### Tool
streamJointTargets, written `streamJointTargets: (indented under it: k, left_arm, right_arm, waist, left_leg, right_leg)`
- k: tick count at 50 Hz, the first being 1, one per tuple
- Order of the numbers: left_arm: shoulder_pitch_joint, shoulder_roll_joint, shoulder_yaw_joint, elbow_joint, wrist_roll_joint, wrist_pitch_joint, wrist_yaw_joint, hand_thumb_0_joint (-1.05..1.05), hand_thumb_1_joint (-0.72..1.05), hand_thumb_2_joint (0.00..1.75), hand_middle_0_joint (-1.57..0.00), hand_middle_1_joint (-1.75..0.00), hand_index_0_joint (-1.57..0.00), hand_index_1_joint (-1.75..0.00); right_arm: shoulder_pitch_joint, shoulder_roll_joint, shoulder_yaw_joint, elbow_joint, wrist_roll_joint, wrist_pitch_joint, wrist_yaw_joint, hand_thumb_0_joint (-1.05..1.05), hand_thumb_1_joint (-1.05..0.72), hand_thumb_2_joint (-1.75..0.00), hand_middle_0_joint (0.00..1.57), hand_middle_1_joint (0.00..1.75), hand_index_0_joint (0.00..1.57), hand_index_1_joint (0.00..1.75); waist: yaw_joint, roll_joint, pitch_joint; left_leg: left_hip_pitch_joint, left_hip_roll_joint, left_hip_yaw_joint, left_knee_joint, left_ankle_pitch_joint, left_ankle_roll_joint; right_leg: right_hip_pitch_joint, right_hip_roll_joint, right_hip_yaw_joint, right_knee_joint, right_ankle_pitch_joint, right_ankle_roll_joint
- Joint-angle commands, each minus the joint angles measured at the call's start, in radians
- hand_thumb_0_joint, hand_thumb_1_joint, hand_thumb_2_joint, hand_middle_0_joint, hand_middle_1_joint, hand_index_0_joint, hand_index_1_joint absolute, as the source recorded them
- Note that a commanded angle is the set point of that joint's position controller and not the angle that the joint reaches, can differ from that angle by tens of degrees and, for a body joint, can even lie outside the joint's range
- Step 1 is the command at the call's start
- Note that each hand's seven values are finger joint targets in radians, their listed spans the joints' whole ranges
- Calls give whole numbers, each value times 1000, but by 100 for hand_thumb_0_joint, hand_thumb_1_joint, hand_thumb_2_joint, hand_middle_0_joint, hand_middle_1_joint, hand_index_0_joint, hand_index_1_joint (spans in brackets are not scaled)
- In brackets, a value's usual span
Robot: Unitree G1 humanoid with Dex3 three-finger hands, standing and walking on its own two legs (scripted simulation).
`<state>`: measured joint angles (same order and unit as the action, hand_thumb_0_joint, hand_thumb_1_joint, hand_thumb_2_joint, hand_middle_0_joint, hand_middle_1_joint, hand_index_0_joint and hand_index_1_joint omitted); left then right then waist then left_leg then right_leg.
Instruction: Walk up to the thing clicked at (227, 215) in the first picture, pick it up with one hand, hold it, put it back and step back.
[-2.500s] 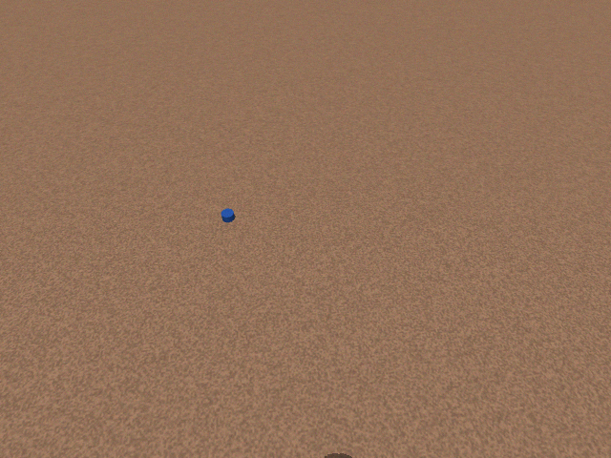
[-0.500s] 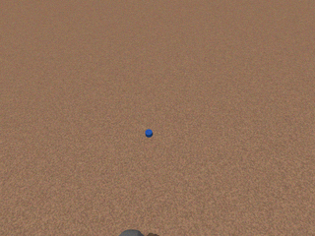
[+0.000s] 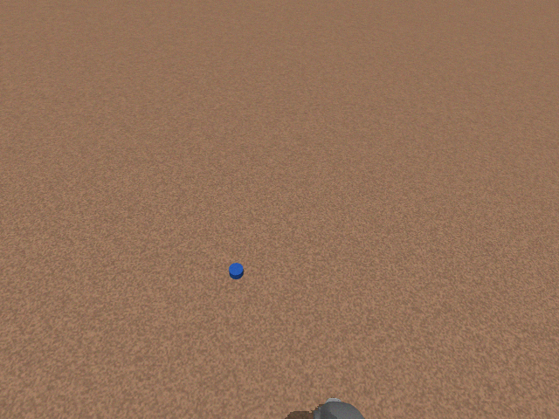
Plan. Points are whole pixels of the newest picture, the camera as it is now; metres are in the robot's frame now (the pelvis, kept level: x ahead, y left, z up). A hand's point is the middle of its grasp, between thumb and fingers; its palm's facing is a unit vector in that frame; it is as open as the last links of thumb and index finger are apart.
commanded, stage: walk up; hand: left
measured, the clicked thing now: (236, 271) +0.76 +0.14 -0.75
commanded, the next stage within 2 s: none
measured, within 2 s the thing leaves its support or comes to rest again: neither
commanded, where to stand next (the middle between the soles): +0.35 -0.03 m, yaw +0 degrees
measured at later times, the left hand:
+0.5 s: hand (131, 381) +0.20 +0.24 -0.13, palm faces -0.02 -0.92 -0.38, open 7.3 cm
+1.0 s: hand (148, 315) +0.33 +0.25 -0.16, palm faces -0.04 -0.91 -0.41, open 7.3 cm
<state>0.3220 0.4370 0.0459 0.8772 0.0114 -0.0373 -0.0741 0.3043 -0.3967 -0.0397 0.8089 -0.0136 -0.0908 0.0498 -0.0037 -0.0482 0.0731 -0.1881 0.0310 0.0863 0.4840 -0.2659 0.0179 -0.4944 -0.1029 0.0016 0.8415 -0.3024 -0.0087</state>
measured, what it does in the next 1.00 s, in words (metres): walks ahead: right foot, then left foot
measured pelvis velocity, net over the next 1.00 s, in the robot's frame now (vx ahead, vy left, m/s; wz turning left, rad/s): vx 0.27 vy -0.03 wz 0.00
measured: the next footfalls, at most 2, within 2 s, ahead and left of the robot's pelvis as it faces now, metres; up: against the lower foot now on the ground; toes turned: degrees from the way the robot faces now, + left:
right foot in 0.12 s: +0.20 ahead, -0.16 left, +0.00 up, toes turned -4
left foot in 0.56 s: +0.34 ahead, +0.10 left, +0.00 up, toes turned +3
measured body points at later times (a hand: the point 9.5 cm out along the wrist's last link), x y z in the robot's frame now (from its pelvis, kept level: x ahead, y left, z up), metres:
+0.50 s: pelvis +0.18 -0.04 +0.00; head +0.20 -0.04 +0.45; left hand +0.21 +0.28 -0.11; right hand +0.27 -0.35 -0.12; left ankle +0.28 +0.10 -0.72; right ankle +0.16 -0.16 -0.74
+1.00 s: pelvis +0.27 -0.03 -0.02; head +0.30 -0.04 +0.43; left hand +0.33 +0.29 -0.13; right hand +0.37 -0.33 -0.15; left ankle +0.30 +0.09 -0.73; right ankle +0.32 -0.16 -0.74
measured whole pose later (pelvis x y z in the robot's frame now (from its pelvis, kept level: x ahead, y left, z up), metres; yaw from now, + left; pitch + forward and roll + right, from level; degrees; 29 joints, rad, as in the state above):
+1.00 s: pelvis +0.27 -0.03 -0.02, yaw +0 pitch -2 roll +0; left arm 0.23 0.39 0.01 0.94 0.01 -0.04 0.00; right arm 0.17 -0.39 -0.01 0.90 0.01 0.01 0.01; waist 0.01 0.03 0.10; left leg -0.36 0.03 0.04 0.75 -0.44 0.01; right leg -0.36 -0.03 -0.02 0.69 -0.29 0.01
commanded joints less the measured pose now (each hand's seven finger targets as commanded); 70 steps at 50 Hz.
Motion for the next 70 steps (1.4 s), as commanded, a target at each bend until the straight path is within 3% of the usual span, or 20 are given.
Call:
streamJointTargets:
  k: [1, 4, 6, 7, 8, 10, 14, 23, 27, 28, 29, 30, 35, 41, 44, 46, 47, 51, 53, 70]
  left_arm:
    - [-36, 159, 62, -83, 4, -36, -2, 0, 90, 90, -20, -30, -20, -30]
    - [23, 160, 73, -50, 4, -48, 3, 0, 90, 90, -20, -30, -20, -30]
    - [169, 228, 104, -9, 9, -65, 24, 0, 90, 90, -20, -30, -20, -30]
    - [217, 324, 128, -24, 12, -75, 39, 0, 90, 90, -20, -30, -20, -30]
    - [180, 358, 122, -43, 1, -71, 37, 0, 90, 90, -20, -30, -20, -30]
    - [83, 297, 104, -76, -19, -68, 45, 0, 90, 90, -20, -30, -20, -30]
    - [31, 246, 81, -95, -15, -72, 50, 0, 90, 90, -20, -30, -20, -30]
    - [54, 260, 80, -129, -6, -76, 50, 0, 90, 90, -20, -30, -20, -30]
    - [22, 222, 48, -134, -10, -62, 58, 0, 90, 90, -20, -30, -20, -30]
    - [50, 171, 25, -138, -14, -61, 60, 0, 90, 90, -20, -30, -20, -30]
    - [79, 124, 16, -146, -28, -55, 61, 0, 90, 90, -20, -30, -20, -30]
    - [72, 207, 40, -111, -16, -40, 78, 0, 90, 90, -20, -30, -20, -30]
    - [129, 179, 34, -40, -18, -25, 70, 0, 90, 90, -20, -30, -20, -30]
    - [64, 137, 33, 1, -12, -11, 84, 0, 90, 90, -20, -30, -20, -30]
    - [53, 166, 42, 25, -1, -23, 91, 0, 90, 90, -20, -30, -20, -30]
    - [-53, 251, 47, -7, 9, -42, 96, 0, 90, 90, -20, -30, -20, -30]
    - [-114, 281, 47, -8, -1, -36, 94, 0, 90, 90, -20, -30, -20, -30]
    - [-181, 188, 11, 15, -5, -22, 91, 0, 90, 90, -20, -30, -20, -30]
    - [-168, 167, 3, 42, -10, -13, 86, 0, 90, 90, -20, -30, -20, -30]
    - [-297, 130, -17, 202, -17, 0, 77, 0, 90, 90, -20, -30, -20, -30]
  right_arm:
    - [12, -298, -96, -71, 9, -17, -13, 0, -90, -90, 20, 30, 20, 30]
    - [-35, -293, -92, -87, 14, -3, -13, 0, -90, -90, 20, 30, 20, 30]
    - [16, -203, -59, -91, 11, 2, -15, 0, -90, -90, 20, 30, 20, 30]
    - [48, -120, -29, -111, 12, 4, -14, 0, -90, -90, 20, 30, 20, 30]
    - [14, -218, -56, -93, 8, 16, -26, 0, -90, -90, 20, 30, 20, 30]
    - [11, -252, -65, -46, 21, 20, -27, 0, -90, -90, 20, 30, 20, 30]
    - [87, -215, -62, 9, 8, 34, -7, 0, -90, -90, 20, 30, 20, 30]
    - [-79, -185, -71, -52, -9, 25, 21, 0, -90, -90, 20, 30, 20, 30]
    - [37, -202, -85, -11, -9, 13, 5, 0, -90, -90, 20, 30, 20, 30]
    - [107, -257, -102, 0, -15, 10, -9, 0, -90, -90, 20, 30, 20, 30]
    - [136, -341, -122, -24, -18, 7, -17, 0, -90, -90, 20, 30, 20, 30]
    - [127, -359, -128, -27, 12, 13, -18, 0, -90, -90, 20, 30, 20, 30]
    - [-27, -264, -82, -49, 10, 17, -36, 0, -90, -90, 20, 30, 20, 30]
    - [-99, -241, -56, -51, 8, 41, -44, 0, -90, -90, 20, 30, 20, 30]
    - [-149, -189, -31, -48, 25, 64, -42, 0, -90, -90, 20, 30, 20, 30]
    - [-106, -116, -10, -25, 32, 78, -42, 0, -90, -90, 20, 30, 20, 30]
    - [-106, -172, -28, 10, 28, 88, -52, 0, -90, -90, 20, 30, 20, 30]
    - [-94, -191, -32, 99, 30, 70, -48, 0, -90, -90, 20, 30, 20, 30]
    - [-174, -217, -27, 103, 20, 63, -43, 0, -90, -90, 20, 30, 20, 30]
    - [-284, -183, 3, 273, 13, 59, -44, 0, -90, -90, 20, 30, 20, 30]
  waist:
    - [-19, 208, -6]
    - [41, 149, -48]
    - [111, -91, -145]
    - [118, -319, -152]
    - [115, -216, -110]
    - [73, -68, -34]
    - [21, -130, -34]
    - [51, -66, -23]
    - [-40, 28, -72]
    - [-64, 175, -122]
    - [-72, 327, -148]
    - [-69, 249, -115]
    - [14, 227, -56]
    - [15, 220, -97]
    - [51, 126, -118]
    - [-4, -93, -70]
    - [2, -113, -59]
    - [-26, -87, -116]
    - [16, -23, -123]
    - [20, 79, -105]
  left_leg:
    - [-22, 215, -173, -201, 15, 201]
    - [-106, 205, -133, -56, 58, 164]
    - [-209, 94, -37, 313, 47, 101]
    - [-423, -30, 9, 577, -234, 38]
    - [-503, -31, -69, 671, -299, 29]
    - [-503, 34, -159, 699, -185, 25]
    - [-356, 59, -109, 529, -78, 1]
    - [-251, 49, -52, 184, 41, -3]
    - [63, -22, -13, 45, 83, 38]
    - [182, 83, -181, -31, 31, 85]
    - [275, 324, -588, -162, -62, 196]
    - [169, 400, -656, -186, -19, 282]
    - [-29, 231, -252, -120, 240, 198]
    - [-130, 226, -190, -12, 386, 192]
    - [-229, 162, -155, 110, 159, 104]
    - [-256, 17, -74, 269, -134, 0]
    - [-160, 9, -87, 333, -273, 8]
    - [4, 62, -138, 60, 53, 28]
    - [-54, 118, -223, -12, -2, 55]
    - [3, 108, -169, -206, 105, 15]
  right_leg:
    - [39, 0, -41, -163, 100, -5]
    - [266, 49, -83, -279, 157, -16]
    - [530, 36, -12, -385, 42, -41]
    - [617, -219, 406, -522, -135, -110]
    - [556, -334, 639, -591, -207, -236]
    - [469, -279, 467, -565, -43, -257]
    - [320, -162, 186, -547, 170, -206]
    - [292, -173, 119, -515, 125, -209]
    - [160, -99, 11, -259, 289, -134]
    - [79, -26, -46, -28, 286, -83]
    - [-128, 119, -90, 195, -33, -19]
    - [-108, 89, -1, 297, -269, -29]
    - [20, 21, 25, 139, -128, -23]
    - [195, 63, -48, -92, -13, -2]
    - [353, 65, -18, -287, 144, -29]
    - [239, -221, 399, -490, 145, -143]
    - [124, -274, 415, -479, 163, -235]
    - [132, -96, 156, -356, 245, -78]
    - [186, -23, 95, -352, 80, -33]
    - [372, -29, 57, -508, 203, -9]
